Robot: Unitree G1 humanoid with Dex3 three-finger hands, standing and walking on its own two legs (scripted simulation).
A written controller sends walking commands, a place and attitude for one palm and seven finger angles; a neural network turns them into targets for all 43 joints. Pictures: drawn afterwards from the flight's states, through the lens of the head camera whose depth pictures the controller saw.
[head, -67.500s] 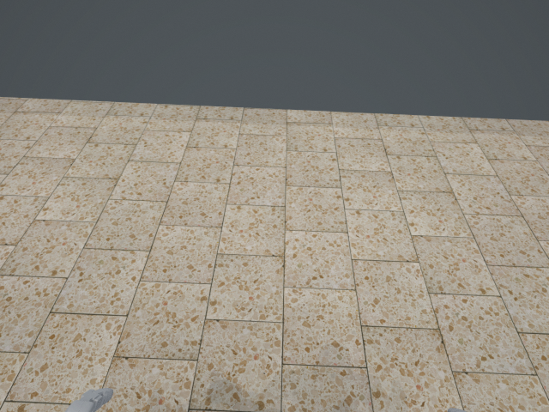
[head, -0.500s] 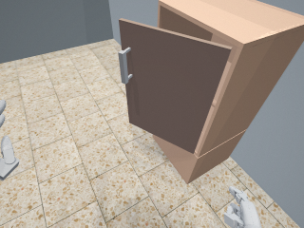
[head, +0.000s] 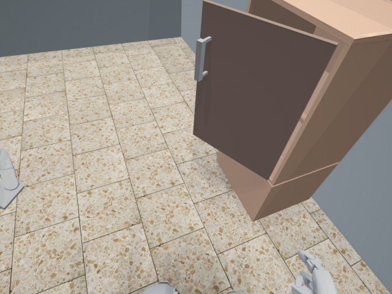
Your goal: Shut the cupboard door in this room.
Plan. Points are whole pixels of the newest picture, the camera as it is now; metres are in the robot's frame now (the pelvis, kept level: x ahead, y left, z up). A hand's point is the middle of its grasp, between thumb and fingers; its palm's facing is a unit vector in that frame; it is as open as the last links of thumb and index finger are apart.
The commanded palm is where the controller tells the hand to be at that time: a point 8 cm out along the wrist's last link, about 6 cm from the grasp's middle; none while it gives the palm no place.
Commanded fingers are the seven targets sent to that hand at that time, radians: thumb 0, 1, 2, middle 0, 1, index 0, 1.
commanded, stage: step back with the hand held close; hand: left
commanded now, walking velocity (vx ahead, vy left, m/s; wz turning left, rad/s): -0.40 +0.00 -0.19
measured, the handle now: (203, 59) +0.84 +0.02 +0.07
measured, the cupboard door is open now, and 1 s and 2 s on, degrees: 29 29 29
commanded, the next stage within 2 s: stop stepping back and stand still in 0.12 s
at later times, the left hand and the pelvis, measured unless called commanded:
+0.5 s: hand out of the picture +0.12 +0.26 +0.20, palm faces +0.31 -0.87 -0.39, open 7.4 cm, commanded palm +0.04 +0.31 +0.20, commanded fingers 0.00 0.90 0.90 -0.20 -0.30 -0.20 -0.30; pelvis -0.14 +0.03 +0.01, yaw -7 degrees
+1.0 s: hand out of the picture -0.01 +0.27 +0.21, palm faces +0.20 -0.84 -0.51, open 7.4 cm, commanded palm -0.05 +0.33 +0.20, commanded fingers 0.00 0.90 0.90 -0.20 -0.30 -0.20 -0.30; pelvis -0.25 +0.06 +0.02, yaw -11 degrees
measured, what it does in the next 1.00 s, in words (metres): walks backwards: right foot, then left foot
